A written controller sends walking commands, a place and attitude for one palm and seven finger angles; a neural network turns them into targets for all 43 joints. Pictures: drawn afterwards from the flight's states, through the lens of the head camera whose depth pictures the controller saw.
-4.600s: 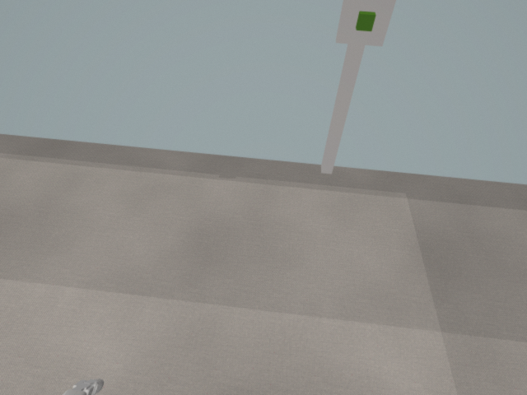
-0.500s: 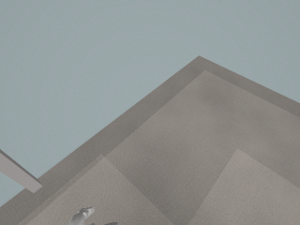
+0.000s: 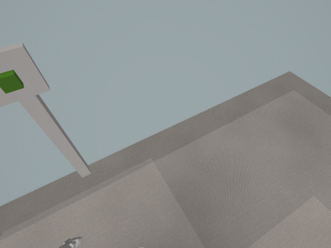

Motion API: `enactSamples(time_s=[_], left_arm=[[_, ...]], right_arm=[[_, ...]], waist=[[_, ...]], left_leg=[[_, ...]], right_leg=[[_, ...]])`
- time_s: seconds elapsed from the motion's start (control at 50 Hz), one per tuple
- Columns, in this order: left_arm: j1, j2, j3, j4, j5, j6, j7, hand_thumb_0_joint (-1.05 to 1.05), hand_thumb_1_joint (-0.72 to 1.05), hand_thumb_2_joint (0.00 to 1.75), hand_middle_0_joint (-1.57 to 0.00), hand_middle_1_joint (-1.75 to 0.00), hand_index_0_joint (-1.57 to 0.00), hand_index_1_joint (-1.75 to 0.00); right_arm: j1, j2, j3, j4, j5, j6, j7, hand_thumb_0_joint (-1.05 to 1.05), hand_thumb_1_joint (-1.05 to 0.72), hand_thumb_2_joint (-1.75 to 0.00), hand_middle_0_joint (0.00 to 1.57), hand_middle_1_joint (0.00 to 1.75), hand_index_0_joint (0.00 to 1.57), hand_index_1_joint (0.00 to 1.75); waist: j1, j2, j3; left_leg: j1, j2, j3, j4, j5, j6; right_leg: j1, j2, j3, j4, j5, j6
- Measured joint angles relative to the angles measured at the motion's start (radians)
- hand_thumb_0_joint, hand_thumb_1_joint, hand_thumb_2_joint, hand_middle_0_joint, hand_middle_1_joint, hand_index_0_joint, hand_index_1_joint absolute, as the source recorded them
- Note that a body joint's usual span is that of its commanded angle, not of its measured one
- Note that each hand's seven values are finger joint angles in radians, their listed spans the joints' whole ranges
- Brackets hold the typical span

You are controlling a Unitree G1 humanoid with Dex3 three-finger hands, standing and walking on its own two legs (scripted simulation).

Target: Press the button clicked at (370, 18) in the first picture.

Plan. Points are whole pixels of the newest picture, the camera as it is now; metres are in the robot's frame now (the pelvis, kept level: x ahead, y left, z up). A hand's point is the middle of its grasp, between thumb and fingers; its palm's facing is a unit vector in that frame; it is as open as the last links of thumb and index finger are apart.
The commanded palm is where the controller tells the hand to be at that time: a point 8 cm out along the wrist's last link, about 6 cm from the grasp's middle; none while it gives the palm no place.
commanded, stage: turn to face it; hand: left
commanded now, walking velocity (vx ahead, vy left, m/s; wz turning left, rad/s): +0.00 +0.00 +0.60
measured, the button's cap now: (9, 81) +0.59 +0.53 +0.05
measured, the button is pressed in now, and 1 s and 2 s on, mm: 0 0 0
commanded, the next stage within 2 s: take the last steps up to it in 0.74 s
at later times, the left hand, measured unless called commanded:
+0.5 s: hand out of the picture -0.08 +0.23 -0.18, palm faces +0.35 -0.90 -0.24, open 7.4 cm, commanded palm none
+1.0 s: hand out of the picture -0.05 +0.18 -0.14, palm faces +0.44 -0.86 -0.24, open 7.4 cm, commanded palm none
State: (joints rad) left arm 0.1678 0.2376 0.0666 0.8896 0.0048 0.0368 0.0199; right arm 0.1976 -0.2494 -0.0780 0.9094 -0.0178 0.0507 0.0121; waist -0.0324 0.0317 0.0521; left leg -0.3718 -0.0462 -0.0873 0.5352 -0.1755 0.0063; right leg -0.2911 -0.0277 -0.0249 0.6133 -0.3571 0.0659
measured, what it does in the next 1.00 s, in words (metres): steps on the spot, turning left: right foot, then left foot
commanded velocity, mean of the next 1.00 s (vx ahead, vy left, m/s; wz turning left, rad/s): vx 0.05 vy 0.00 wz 0.34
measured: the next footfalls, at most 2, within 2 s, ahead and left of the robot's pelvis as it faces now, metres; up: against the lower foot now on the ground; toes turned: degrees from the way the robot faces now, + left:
right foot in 0.02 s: +0.04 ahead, -0.13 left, +0.00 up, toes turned -1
left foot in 0.42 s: -0.03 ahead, +0.12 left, +0.00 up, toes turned +22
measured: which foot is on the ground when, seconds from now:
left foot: down 0.00-0.02, up 0.04-0.40, down 0.42-0.92, up 0.94-1.00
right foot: up 0.00-0.00, down 0.02-0.42, up 0.44-0.90, down 0.92-1.00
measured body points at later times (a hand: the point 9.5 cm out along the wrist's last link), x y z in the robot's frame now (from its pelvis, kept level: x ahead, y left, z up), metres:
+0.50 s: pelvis -0.04 +0.02 +0.00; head -0.01 +0.06 +0.44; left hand -0.10 +0.28 -0.16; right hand +0.17 -0.18 -0.12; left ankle -0.07 +0.11 -0.73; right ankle -0.01 -0.13 -0.69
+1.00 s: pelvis -0.04 -0.01 +0.01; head -0.03 -0.04 +0.46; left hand -0.07 +0.23 -0.12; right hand +0.08 -0.22 -0.16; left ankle -0.08 +0.10 -0.70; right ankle +0.00 -0.11 -0.73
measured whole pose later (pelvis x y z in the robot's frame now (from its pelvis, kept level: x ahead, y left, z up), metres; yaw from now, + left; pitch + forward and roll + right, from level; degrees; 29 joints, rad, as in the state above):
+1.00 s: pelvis -0.04 -0.01 +0.01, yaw +26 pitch -2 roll +1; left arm 0.23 0.15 0.02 0.96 0.02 -0.01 0.02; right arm 0.28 -0.21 -0.05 1.03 -0.02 0.06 0.01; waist -0.02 0.04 0.01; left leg -0.38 -0.04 -0.02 0.80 -0.41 0.00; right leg -0.19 -0.03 -0.07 0.49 -0.28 -0.02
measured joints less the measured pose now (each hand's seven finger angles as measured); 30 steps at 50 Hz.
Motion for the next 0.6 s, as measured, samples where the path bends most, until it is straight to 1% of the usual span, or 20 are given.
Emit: enactSamples(time_s=[0.02,0.06,0.08,0.12,0.14,0.18,0.22,0.26,0.3,0.36,0.4,0.42,0.44,0.46,0.48,0.5,0.54,0.6], left_arm=[[0.006,-0.003,-0.005,-0.010,0.005,-0.011,0.001,0.01,0.91,0.90,-0.20,-0.30,-0.20,-0.30],[0.011,-0.023,-0.018,-0.015,0.012,-0.017,0.003,0.01,0.91,0.90,-0.20,-0.30,-0.20,-0.30],[0.019,-0.031,-0.023,-0.017,0.013,-0.018,0.003,0.01,0.91,0.90,-0.20,-0.30,-0.20,-0.30],[0.034,-0.042,-0.030,-0.016,0.014,-0.018,0.004,0.01,0.91,0.90,-0.20,-0.30,-0.20,-0.30],[0.040,-0.046,-0.033,-0.014,0.015,-0.018,0.004,0.01,0.91,0.90,-0.20,-0.30,-0.20,-0.30],[0.048,-0.051,-0.039,-0.008,0.017,-0.019,0.005,0.01,0.91,0.90,-0.20,-0.30,-0.20,-0.30],[0.054,-0.054,-0.043,-0.005,0.019,-0.022,0.003,0.01,0.90,0.90,-0.20,-0.30,-0.20,-0.30],[0.060,-0.054,-0.046,-0.002,0.021,-0.024,0.000,0.01,0.90,0.90,-0.21,-0.30,-0.20,-0.30],[0.067,-0.050,-0.047,0.001,0.023,-0.025,-0.003,0.01,0.90,0.90,-0.21,-0.30,-0.20,-0.30],[0.080,-0.036,-0.041,0.011,0.027,-0.024,-0.005,0.01,0.90,0.90,-0.21,-0.30,-0.20,-0.30],[0.091,-0.020,-0.032,0.024,0.025,-0.020,-0.005,0.01,0.90,0.90,-0.21,-0.30,-0.20,-0.30],[0.100,-0.012,-0.027,0.030,0.022,-0.016,-0.006,0.01,0.90,0.90,-0.21,-0.30,-0.20,-0.30],[0.102,0.002,-0.019,0.038,0.017,-0.009,-0.007,0.01,0.90,0.90,-0.21,-0.30,-0.20,-0.30],[0.101,0.015,-0.013,0.046,0.015,0.003,-0.005,0.01,0.90,0.90,-0.21,-0.30,-0.20,-0.30],[0.098,0.024,-0.009,0.056,0.016,0.016,-0.001,0.01,0.90,0.90,-0.21,-0.30,-0.20,-0.30],[0.094,0.031,-0.006,0.067,0.015,0.027,0.002,0.01,0.91,0.90,-0.21,-0.30,-0.20,-0.30],[0.083,0.041,0.001,0.081,0.014,0.035,0.000,0.01,0.91,0.90,-0.20,-0.30,-0.20,-0.30],[0.068,0.048,0.005,0.081,0.014,0.029,-0.005,0.01,0.91,0.90,-0.20,-0.30,-0.20,-0.30]], right_arm=[[-0.001,-0.005,-0.004,-0.004,0.004,0.005,0.003,0.01,-0.91,-0.90,0.20,0.30,0.20,0.30],[-0.008,-0.019,-0.015,0.000,0.003,0.017,0.005,0.01,-0.91,-0.90,0.20,0.30,0.20,0.30],[-0.011,-0.024,-0.018,0.003,0.000,0.024,0.008,0.01,-0.91,-0.90,0.20,0.29,0.20,0.30],[-0.018,-0.029,-0.020,0.007,-0.003,0.031,0.016,0.01,-0.91,-0.90,0.19,0.29,0.20,0.30],[-0.021,-0.030,-0.020,0.006,-0.003,0.032,0.019,0.01,-0.91,-0.90,0.19,0.29,0.19,0.30],[-0.026,-0.029,-0.018,0.005,-0.002,0.031,0.023,0.01,-0.91,-0.90,0.19,0.29,0.19,0.30],[-0.030,-0.025,-0.015,0.007,0.000,0.035,0.025,0.01,-0.91,-0.90,0.19,0.29,0.19,0.30],[-0.039,-0.021,-0.010,0.012,0.002,0.039,0.025,0.01,-0.91,-0.90,0.19,0.29,0.19,0.30],[-0.051,-0.017,-0.003,0.016,0.004,0.041,0.026,0.01,-0.91,-0.90,0.19,0.29,0.19,0.30],[-0.074,-0.007,0.008,0.016,0.009,0.036,0.024,0.01,-0.91,-0.90,0.19,0.29,0.19,0.30],[-0.085,0.000,0.016,0.009,0.011,0.024,0.022,0.01,-0.91,-0.90,0.19,0.29,0.19,0.30],[-0.087,0.000,0.020,0.001,0.011,0.015,0.022,0.01,-0.91,-0.90,0.19,0.29,0.19,0.30],[-0.093,0.008,0.022,-0.002,0.009,0.003,0.021,0.01,-0.91,-0.90,0.19,0.29,0.19,0.30],[-0.099,0.017,0.026,-0.005,0.008,-0.005,0.020,0.01,-0.91,-0.90,0.19,0.29,0.19,0.30],[-0.102,0.024,0.031,-0.008,0.008,-0.013,0.017,0.01,-0.91,-0.90,0.19,0.29,0.19,0.30],[-0.100,0.031,0.035,-0.010,0.007,-0.019,0.012,0.01,-0.91,-0.90,0.19,0.29,0.19,0.30],[-0.090,0.042,0.042,-0.009,0.006,-0.025,0.001,0.01,-0.91,-0.90,0.20,0.29,0.20,0.30],[-0.070,0.055,0.050,0.001,0.007,-0.027,-0.007,0.01,-0.91,-0.90,0.20,0.30,0.20,0.30]], waist=[[0.005,0.003,-0.005],[0.007,0.026,-0.001],[0.010,0.026,-0.002],[0.013,0.022,-0.002],[0.012,0.018,0.001],[0.009,0.005,0.008],[0.011,-0.008,0.015],[0.018,-0.020,0.023],[0.029,-0.031,0.030],[0.050,-0.050,0.041],[0.057,-0.062,0.042],[0.058,-0.064,0.037],[0.059,-0.080,0.040],[0.065,-0.094,0.046],[0.067,-0.098,0.048],[0.066,-0.095,0.047],[0.062,-0.087,0.042],[0.059,-0.080,0.034]], left_leg=[[-0.023,-0.006,-0.006,0.042,-0.032,-0.008],[-0.085,-0.007,-0.006,0.220,-0.192,-0.025],[-0.116,-0.007,0.008,0.325,-0.227,-0.031],[-0.159,0.008,0.041,0.502,-0.221,-0.045],[-0.169,0.019,0.054,0.557,-0.208,-0.054],[-0.166,0.042,0.077,0.597,-0.197,-0.070],[-0.141,0.060,0.092,0.569,-0.207,-0.082],[-0.106,0.074,0.105,0.505,-0.226,-0.087],[-0.065,0.082,0.119,0.422,-0.246,-0.087],[0.005,0.082,0.143,0.284,-0.269,-0.076],[0.064,0.077,0.163,0.157,-0.224,-0.065],[0.103,0.077,0.171,0.069,-0.159,-0.056],[0.106,0.064,0.175,0.050,-0.130,-0.024],[0.099,0.055,0.176,0.066,-0.133,0.003],[0.095,0.054,0.174,0.076,-0.143,0.022],[0.097,0.055,0.167,0.072,-0.146,0.032],[0.111,0.055,0.150,0.036,-0.129,0.039],[0.138,0.046,0.129,-0.035,-0.083,0.042]], right_leg=[[0.021,-0.003,-0.005,-0.062,0.056,-0.020],[0.023,-0.005,-0.043,-0.040,0.063,-0.057],[0.032,-0.013,-0.058,-0.041,0.055,-0.067],[0.056,-0.029,-0.081,-0.065,0.056,-0.074],[0.066,-0.037,-0.093,-0.078,0.061,-0.074],[0.082,-0.055,-0.118,-0.096,0.069,-0.075],[0.091,-0.073,-0.143,-0.103,0.071,-0.073],[0.093,-0.091,-0.168,-0.103,0.070,-0.069],[0.089,-0.107,-0.190,-0.095,0.067,-0.062],[0.074,-0.130,-0.217,-0.067,0.057,-0.048],[0.059,-0.146,-0.235,-0.034,0.043,-0.033],[0.045,-0.153,-0.243,-0.004,0.029,-0.024],[0.021,-0.169,-0.229,0.047,0.012,-0.016],[-0.013,-0.169,-0.188,0.124,-0.064,-0.007],[-0.049,-0.153,-0.143,0.211,-0.129,-0.002],[-0.082,-0.134,-0.107,0.294,-0.158,0.002],[-0.136,-0.106,-0.061,0.419,-0.133,0.007],[-0.174,-0.089,-0.027,0.487,-0.058,0.018]])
